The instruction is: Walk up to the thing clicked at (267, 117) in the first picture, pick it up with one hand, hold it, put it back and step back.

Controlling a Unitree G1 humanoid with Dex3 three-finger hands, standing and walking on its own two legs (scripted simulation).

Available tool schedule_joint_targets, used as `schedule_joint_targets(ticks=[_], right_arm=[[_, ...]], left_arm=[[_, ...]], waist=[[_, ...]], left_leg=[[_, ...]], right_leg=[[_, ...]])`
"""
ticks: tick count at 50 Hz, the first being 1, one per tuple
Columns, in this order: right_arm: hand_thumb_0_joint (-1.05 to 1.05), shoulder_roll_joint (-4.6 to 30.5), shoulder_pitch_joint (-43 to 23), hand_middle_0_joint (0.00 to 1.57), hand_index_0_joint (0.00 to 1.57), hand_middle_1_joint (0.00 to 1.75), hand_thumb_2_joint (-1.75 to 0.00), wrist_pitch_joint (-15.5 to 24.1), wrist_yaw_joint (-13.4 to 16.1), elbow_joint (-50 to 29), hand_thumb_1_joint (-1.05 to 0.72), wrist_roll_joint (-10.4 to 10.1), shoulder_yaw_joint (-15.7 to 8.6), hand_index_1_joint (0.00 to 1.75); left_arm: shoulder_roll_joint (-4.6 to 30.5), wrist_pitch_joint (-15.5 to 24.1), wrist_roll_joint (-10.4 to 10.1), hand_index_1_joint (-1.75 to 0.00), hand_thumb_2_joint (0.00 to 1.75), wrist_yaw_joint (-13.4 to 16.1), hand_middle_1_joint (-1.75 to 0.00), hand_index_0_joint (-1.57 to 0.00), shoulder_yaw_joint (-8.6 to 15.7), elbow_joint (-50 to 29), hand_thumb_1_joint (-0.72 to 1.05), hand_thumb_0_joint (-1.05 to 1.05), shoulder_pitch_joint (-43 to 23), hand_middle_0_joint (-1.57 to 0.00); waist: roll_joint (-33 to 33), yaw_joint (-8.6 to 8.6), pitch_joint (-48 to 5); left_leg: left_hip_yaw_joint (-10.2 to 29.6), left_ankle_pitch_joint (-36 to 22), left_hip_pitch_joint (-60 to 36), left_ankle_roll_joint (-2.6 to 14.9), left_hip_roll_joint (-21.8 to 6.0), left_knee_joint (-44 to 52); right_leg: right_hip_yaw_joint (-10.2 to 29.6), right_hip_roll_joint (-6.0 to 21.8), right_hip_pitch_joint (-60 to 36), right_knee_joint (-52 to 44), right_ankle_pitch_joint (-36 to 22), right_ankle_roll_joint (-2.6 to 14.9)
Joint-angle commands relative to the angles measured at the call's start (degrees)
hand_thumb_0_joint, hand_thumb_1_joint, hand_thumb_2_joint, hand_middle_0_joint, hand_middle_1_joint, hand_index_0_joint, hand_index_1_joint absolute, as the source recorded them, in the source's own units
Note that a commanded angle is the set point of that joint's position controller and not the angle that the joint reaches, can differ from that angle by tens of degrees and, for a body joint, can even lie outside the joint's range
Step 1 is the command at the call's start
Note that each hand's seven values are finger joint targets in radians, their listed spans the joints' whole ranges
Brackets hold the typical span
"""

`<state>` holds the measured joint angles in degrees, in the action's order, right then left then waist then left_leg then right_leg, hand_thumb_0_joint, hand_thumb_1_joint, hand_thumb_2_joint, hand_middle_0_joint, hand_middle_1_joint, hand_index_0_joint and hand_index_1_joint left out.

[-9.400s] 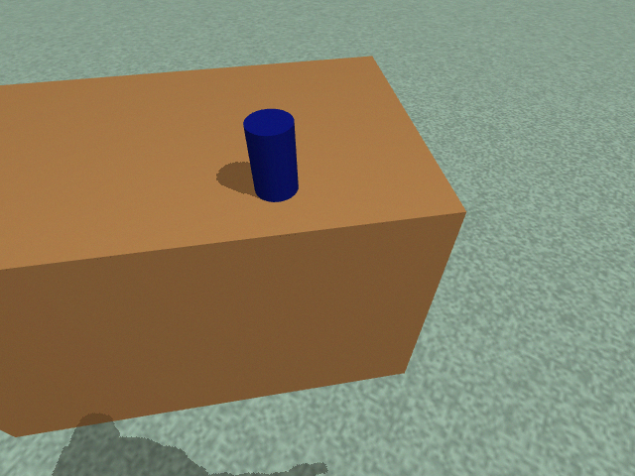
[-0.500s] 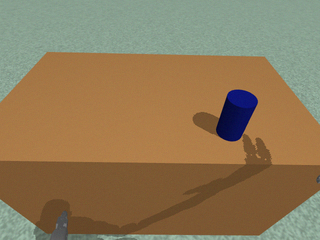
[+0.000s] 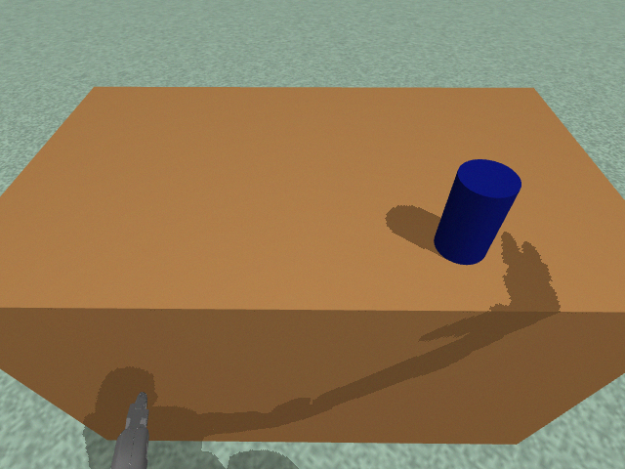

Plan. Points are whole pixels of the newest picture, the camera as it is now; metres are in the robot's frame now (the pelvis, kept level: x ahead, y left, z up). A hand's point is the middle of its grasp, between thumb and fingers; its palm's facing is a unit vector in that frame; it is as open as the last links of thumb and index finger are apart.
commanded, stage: go down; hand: right
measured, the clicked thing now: (473, 214) +0.49 -0.23 +0.05
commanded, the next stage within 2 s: approach in 1.78 s
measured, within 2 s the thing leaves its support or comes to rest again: neither
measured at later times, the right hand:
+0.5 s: hand out of the picture +0.36 -0.40 +0.19, palm faces +0.20 +0.98 +0.01, open 17.2 cm
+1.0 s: hand out of the picture +0.38 -0.41 +0.19, palm faces +0.22 +0.97 +0.01, open 17.1 cm
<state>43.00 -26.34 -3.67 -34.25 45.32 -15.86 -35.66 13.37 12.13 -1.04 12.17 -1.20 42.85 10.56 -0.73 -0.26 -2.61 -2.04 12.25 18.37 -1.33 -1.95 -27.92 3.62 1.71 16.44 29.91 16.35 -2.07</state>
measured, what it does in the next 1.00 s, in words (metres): stands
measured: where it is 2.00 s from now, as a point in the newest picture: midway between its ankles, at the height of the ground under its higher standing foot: outside the picture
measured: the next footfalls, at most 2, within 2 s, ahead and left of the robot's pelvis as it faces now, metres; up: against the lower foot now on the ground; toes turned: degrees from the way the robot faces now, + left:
none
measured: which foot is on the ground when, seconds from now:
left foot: down 0.00-1.00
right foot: down 0.00-1.00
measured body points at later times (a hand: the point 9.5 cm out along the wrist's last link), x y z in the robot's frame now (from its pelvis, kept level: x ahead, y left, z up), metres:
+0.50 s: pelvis +0.01 -0.01 -0.01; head +0.03 -0.02 +0.44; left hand +0.17 +0.25 -0.07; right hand +0.35 -0.45 +0.19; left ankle +0.02 +0.14 -0.74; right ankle -0.01 -0.14 -0.74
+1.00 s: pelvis +0.01 -0.01 -0.01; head +0.04 -0.03 +0.44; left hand +0.16 +0.26 -0.08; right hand +0.36 -0.46 +0.19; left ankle +0.02 +0.14 -0.74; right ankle -0.01 -0.14 -0.74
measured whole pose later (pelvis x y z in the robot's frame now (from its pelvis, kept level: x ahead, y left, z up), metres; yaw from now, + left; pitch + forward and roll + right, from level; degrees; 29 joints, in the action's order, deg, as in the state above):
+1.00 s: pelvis +0.01 -0.01 -0.01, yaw +1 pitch +9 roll +2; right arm 54.6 -38.4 0.0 -35.1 61.9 -10.8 -37.6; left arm 15.2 11.9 -0.6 12.3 -3.6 34.9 13.3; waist 0.3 -3.7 -5.5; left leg -1.5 14.5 27.1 -1.8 -1.1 -33.0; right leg 3.3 2.5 26.2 38.1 20.6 -1.7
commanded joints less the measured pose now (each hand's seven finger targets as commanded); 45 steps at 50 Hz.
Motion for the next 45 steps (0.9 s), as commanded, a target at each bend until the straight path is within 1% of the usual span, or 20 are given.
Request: schedule_joint_targets(ticks=[1,5,6,8,11,14,16,19,20,22,23,25,27,28,31,34,37,38,40,45], right_arm=[[0.0,27.9,-22.7,0.06,0.06,0.05,-0.04,4.7,0.0,-8.5,0.55,-0.1,-6.3,0.05],[0.0,25.2,-19.6,0.06,0.06,0.05,-0.05,6.1,-0.8,-0.7,0.55,-0.1,-4.2,0.05],[0.0,27.6,-21.6,0.06,0.07,0.05,-0.04,7.0,-0.9,-3.0,0.55,-0.1,-5.7,0.05],[0.0,27.9,-21.3,0.06,0.06,0.05,-0.04,6.7,-1.1,-0.7,0.57,0.1,-5.1,0.05],[0.0,31.0,-24.5,0.06,0.06,0.05,-0.05,7.2,-1.2,-1.5,0.52,1.0,-5.5,0.05],[0.0,32.9,-29.3,0.07,0.06,0.05,-0.05,8.2,-0.5,-5.3,0.49,1.1,-6.4,0.05],[0.0,32.7,-30.0,0.07,0.07,0.05,-0.05,8.4,-0.3,-5.5,0.49,1.3,-5.7,0.05],[0.0,29.1,-25.8,0.07,0.07,0.04,-0.05,7.8,-0.7,0.8,0.45,1.4,-3.3,0.04],[0.0,30.5,-27.4,0.08,0.07,0.04,-0.04,8.2,-0.9,-1.1,0.45,1.1,-4.5,0.04],[0.0,29.6,-25.7,0.07,0.07,0.04,-0.05,7.1,-0.8,1.6,0.45,1.5,-3.4,0.04],[0.0,28.4,-25.3,0.07,0.07,0.04,-0.05,6.7,-1.2,1.8,0.46,1.3,-2.5,0.04],[0.0,29.5,-25.9,0.07,0.07,0.04,-0.05,6.3,-1.0,1.9,0.47,1.1,-3.1,0.04],[0.0,28.9,-26.2,0.07,0.07,0.04,-0.05,6.0,-1.1,1.5,0.47,1.4,-2.7,0.04],[0.0,30.1,-27.1,0.07,0.07,0.04,-0.04,6.3,-1.0,0.9,0.48,1.3,-3.5,0.04],[0.0,32.9,-30.3,0.07,0.07,0.04,-0.04,7.6,-0.5,-1.4,0.49,1.7,-5.3,0.04],[0.0,33.9,-29.3,0.08,0.07,0.04,-0.04,8.3,-0.4,0.2,0.45,1.9,-6.4,0.04],[0.0,35.4,-29.9,0.08,0.07,0.04,-0.04,8.2,-0.5,1.6,0.43,2.2,-6.7,0.04],[0.0,33.6,-29.2,0.08,0.07,0.04,-0.04,7.9,-0.7,3.1,0.45,2.3,-5.4,0.04],[0.0,36.2,-30.6,0.08,0.07,0.04,-0.04,8.1,-0.7,2.4,0.44,2.5,-6.6,0.04],[0.0,34.9,-30.9,0.08,0.07,0.04,-0.04,7.3,-0.7,4.2,0.42,3.1,-5.5,0.04]], left_arm=[[14.7,3.6,0.1,-0.05,0.08,1.9,-0.03,-0.03,6.7,-11.9,-0.61,0.0,-4.0,-0.05],[7.1,3.1,-0.1,-0.06,0.1,1.1,-0.03,-0.02,-0.1,-9.1,-0.61,0.0,-1.2,-0.05],[7.0,3.2,0.0,-0.06,0.1,1.1,-0.03,-0.02,-0.4,-10.5,-0.61,0.0,-2.9,-0.05],[9.0,2.8,0.3,-0.06,0.1,1.3,-0.03,-0.02,1.0,-9.2,-0.61,0.0,-2.7,-0.05],[8.5,2.6,0.6,-0.06,0.1,1.3,-0.03,-0.03,-0.4,-7.3,-0.61,0.0,-5.9,-0.05],[11.2,3.2,0.7,-0.06,0.1,1.8,-0.04,-0.03,1.2,-13.0,-0.61,0.0,-8.7,-0.05],[11.0,3.0,0.6,-0.06,0.1,2.1,-0.04,-0.03,0.9,-12.9,-0.61,0.0,-5.9,-0.05],[10.4,2.6,0.5,-0.07,0.11,2.0,-0.04,-0.03,1.0,-9.8,-0.61,0.0,-0.5,-0.06],[10.0,2.8,0.5,-0.07,0.1,1.9,-0.04,-0.03,0.2,-13.2,-0.61,0.0,-1.7,-0.05],[10.7,2.5,0.5,-0.07,0.11,2.0,-0.04,-0.02,1.9,-10.9,-0.61,0.0,2.8,-0.05],[9.2,2.2,0.5,-0.07,0.11,1.6,-0.04,-0.03,0.6,-9.5,-0.61,0.0,4.2,-0.05],[12.0,2.7,0.4,-0.06,0.11,1.6,-0.03,-0.02,3.4,-11.2,-0.61,0.0,3.3,-0.05],[10.0,2.7,0.5,-0.07,0.11,0.9,-0.03,-0.02,1.5,-11.5,-0.61,0.0,1.9,-0.05],[10.9,2.8,0.4,-0.06,0.1,1.0,-0.03,-0.02,2.5,-12.6,-0.61,0.0,0.9,-0.05],[9.9,3.5,0.6,-0.06,0.11,0.7,-0.03,-0.02,0.9,-14.9,-0.61,0.0,-1.5,-0.05],[11.0,3.4,0.5,-0.06,0.11,0.8,-0.04,-0.02,1.3,-17.1,-0.61,0.0,-3.6,-0.05],[10.5,2.8,0.6,-0.06,0.1,1.2,-0.04,-0.03,0.8,-14.2,-0.61,0.0,-0.7,-0.05],[9.6,2.6,0.6,-0.07,0.1,1.0,-0.04,-0.03,0.1,-13.1,-0.61,0.0,0.2,-0.05],[12.6,2.9,0.7,-0.07,0.11,1.3,-0.04,-0.02,2.9,-15.6,-0.61,0.0,-0.6,-0.05],[10.1,2.5,0.7,-0.07,0.1,0.8,-0.04,-0.02,1.0,-14.5,-0.61,0.0,0.9,-0.05]], waist=[[-3.0,-1.13,-15.2],[-1.5,-0.17,-12.8],[-2.4,0.31,-14.3],[-4.9,0.47,-14.6],[-10.8,0.79,-16.0],[-10.7,-0.43,-21.0],[-11.1,-1.25,-21.8],[-9.2,-2.67,-18.3],[-9.0,-2.51,-19.3],[-8.7,-3.29,-17.7],[-8.8,-3.13,-15.0],[-9.2,-3.6,-14.4],[-10.2,-2.66,-14.1],[-9.5,-2.8,-14.2],[-10.4,-1.81,-17.3],[-9.4,-1.16,-20.5],[-10.5,-1.41,-20.7],[-10.5,-1.88,-19.8],[-11.1,-2.39,-22.6],[-9.7,-2.67,-18.1]], left_leg=[[-0.5,-8.7,-5.9,1.18,1.4,2.6],[-0.2,-9.4,-5.7,0.92,1.4,1.6],[0.1,-10.0,-6.2,0.92,1.2,1.5],[-0.1,-10.2,-5.5,1.4,1.4,0.9],[0.5,-10.1,-4.8,2.15,1.4,0.4],[0.5,-11.9,-6.5,2.1,1.5,-0.1],[0.1,-12.2,-5.4,2.24,2.0,-0.6],[-0.8,-11.3,-2.2,2.21,2.7,-0.6],[-0.7,-11.7,-2.6,2.14,2.5,-0.5],[-0.8,-11.9,-1.2,2.14,2.6,-0.6],[-0.8,-11.1,-0.6,2.13,2.7,-0.3],[-1.0,-10.1,0.8,2.26,2.7,-0.4],[-0.9,-9.5,1.1,2.49,2.7,-0.7],[-1.0,-9.7,1.2,2.45,2.8,-0.9],[-0.7,-11.1,-1.3,2.45,2.5,-1.6],[-0.2,-13.0,-3.7,2.31,2.2,-2.5],[0.2,-13.6,-3.6,2.29,1.9,-2.8],[-0.1,-12.2,-2.3,2.35,2.2,-2.7],[-0.3,-12.7,-1.9,2.51,2.5,-3.1],[0.1,-12.0,-1.2,2.25,2.2,-2.6]], right_leg=[[-2.0,-2.7,-2.5,-3.0,-10.5,3.06],[-2.3,-3.0,1.6,-2.3,-10.8,3.3],[-2.5,-3.1,1.8,-1.7,-11.3,3.26],[-2.3,-3.0,2.5,-1.8,-12.3,2.97],[-2.5,-2.8,1.9,-1.3,-12.9,2.32],[-2.5,-2.6,-0.1,-0.1,-14.8,2.3],[-2.3,-2.2,-1.9,0.4,-16.4,2.11],[-1.7,-1.6,-1.9,0.5,-17.9,1.97],[-1.8,-1.7,-1.7,0.8,-18.0,1.97],[-2.1,-1.6,-1.9,0.8,-18.0,1.96],[-2.1,-1.7,-0.4,0.4,-16.6,2.01],[-1.9,-1.4,-0.4,0.3,-16.0,1.77],[-1.9,-1.3,0.0,0.6,-16.4,1.51],[-1.7,-1.1,0.0,0.9,-17.1,1.51],[-1.7,-1.4,1.0,2.1,-18.1,1.62],[-2.0,-1.7,1.3,3.1,-19.1,1.86],[-2.4,-2.1,1.6,3.6,-18.6,2.01],[-2.1,-1.9,1.9,3.2,-17.7,2.01],[-1.6,-1.3,0.1,3.7,-20.7,1.51],[-2.3,-1.8,3.7,3.5,-16.1,2.13]])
